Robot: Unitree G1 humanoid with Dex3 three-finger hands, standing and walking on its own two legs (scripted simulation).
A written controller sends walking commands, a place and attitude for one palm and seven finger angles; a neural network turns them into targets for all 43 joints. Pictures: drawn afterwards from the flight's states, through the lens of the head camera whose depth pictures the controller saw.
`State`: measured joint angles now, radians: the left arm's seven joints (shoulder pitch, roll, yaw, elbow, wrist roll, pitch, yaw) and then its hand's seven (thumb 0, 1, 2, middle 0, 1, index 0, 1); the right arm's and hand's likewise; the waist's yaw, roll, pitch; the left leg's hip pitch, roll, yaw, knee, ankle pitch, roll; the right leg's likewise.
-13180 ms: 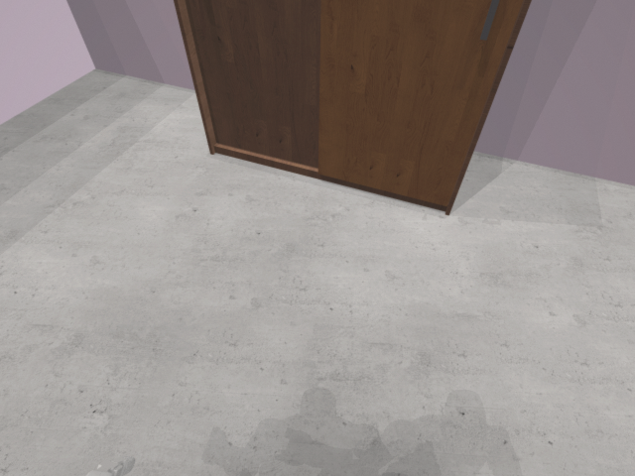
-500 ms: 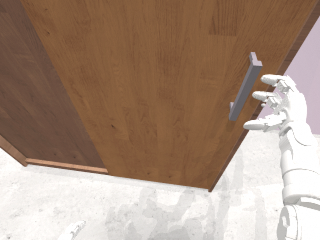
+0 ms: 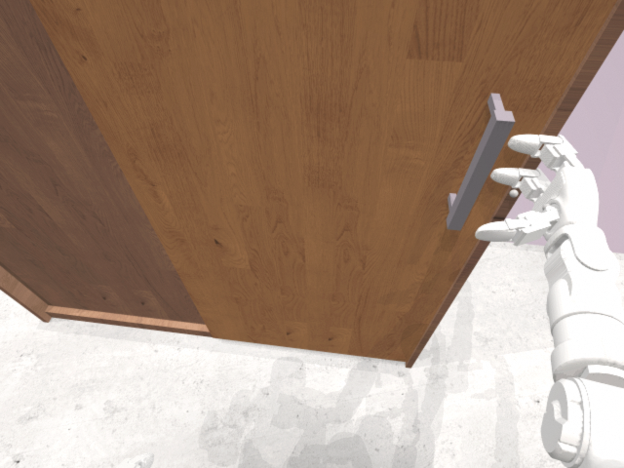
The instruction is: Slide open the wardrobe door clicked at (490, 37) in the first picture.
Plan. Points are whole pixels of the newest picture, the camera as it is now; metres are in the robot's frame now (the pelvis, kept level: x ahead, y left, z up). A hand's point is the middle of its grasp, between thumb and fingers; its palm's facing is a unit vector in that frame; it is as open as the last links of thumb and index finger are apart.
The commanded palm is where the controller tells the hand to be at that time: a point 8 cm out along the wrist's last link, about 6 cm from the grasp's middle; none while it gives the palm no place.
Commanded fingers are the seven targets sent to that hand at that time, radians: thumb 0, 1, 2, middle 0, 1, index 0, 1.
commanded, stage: slide the fingers in behind the handle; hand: right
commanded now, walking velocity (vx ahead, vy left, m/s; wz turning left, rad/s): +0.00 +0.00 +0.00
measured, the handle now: (472, 168) +0.49 -0.15 +0.13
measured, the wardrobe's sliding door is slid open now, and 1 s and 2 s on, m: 0.00 0.00 0.00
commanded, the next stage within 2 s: grip the handle and tug to test in 1.80 s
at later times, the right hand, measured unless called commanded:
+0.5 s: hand (495, 197) +0.44 -0.17 +0.13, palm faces +0.01 +1.00 +0.02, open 14.0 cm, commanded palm +0.41 -0.22 +0.13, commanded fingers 0.00 0.50 -0.30 0.30 1.20 0.30 1.20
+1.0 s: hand (477, 194) +0.44 -0.15 +0.13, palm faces +0.00 +1.00 +0.02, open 14.0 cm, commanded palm +0.41 -0.20 +0.13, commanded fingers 0.00 0.50 -0.30 0.30 1.20 0.30 1.20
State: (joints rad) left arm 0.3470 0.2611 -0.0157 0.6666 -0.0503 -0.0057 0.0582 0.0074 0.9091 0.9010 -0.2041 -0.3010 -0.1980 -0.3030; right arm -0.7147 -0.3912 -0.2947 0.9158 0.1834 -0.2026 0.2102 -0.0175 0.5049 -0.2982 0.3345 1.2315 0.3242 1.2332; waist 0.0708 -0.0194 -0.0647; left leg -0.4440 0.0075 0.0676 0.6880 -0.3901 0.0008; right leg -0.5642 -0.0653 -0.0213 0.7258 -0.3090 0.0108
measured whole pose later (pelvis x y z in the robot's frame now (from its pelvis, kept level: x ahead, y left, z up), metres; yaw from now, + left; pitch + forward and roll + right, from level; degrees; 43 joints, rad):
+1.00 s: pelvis +0.01 +0.00 +0.00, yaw +1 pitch +8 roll +1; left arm 0.33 0.25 -0.01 0.64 -0.04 0.00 0.03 0.01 0.91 0.90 -0.20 -0.30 -0.20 -0.30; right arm -0.62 -0.28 -0.23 0.76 0.17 -0.17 0.13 -0.02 0.51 -0.30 0.30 1.20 0.30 1.20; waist 0.07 -0.02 -0.08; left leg -0.42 0.01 0.05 0.68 -0.39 0.00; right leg -0.53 -0.07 -0.04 0.71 -0.31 0.01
